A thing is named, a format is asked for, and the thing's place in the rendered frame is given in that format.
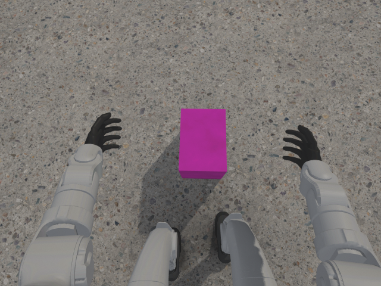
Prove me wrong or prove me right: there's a left robot hand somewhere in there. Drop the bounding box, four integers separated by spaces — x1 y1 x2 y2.
85 112 122 153

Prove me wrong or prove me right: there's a robot left foot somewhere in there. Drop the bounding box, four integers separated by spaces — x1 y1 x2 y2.
168 228 181 281

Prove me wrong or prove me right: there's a right robot upper arm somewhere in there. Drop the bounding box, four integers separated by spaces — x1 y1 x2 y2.
316 259 381 286

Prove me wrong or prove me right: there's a carton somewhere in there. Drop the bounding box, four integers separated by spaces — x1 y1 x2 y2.
179 108 227 179

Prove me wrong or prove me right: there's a robot right forearm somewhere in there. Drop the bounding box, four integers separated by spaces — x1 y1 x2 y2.
299 160 381 268

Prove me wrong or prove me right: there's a robot left forearm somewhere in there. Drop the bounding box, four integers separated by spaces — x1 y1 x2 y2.
18 144 103 286

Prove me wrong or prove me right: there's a left robot upper arm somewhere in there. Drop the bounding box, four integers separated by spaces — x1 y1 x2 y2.
20 235 94 286

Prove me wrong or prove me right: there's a right robot hand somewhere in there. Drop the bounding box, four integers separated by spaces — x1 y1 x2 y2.
283 125 322 168

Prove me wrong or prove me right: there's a left robot shin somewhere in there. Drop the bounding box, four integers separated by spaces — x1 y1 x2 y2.
156 222 176 269

